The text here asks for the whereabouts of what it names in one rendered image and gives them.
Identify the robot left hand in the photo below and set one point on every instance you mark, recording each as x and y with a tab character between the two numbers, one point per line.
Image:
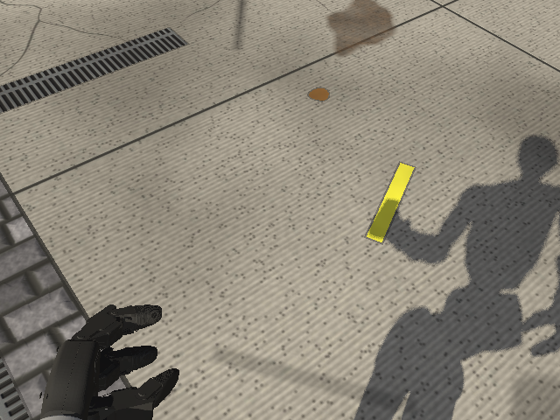
81	370

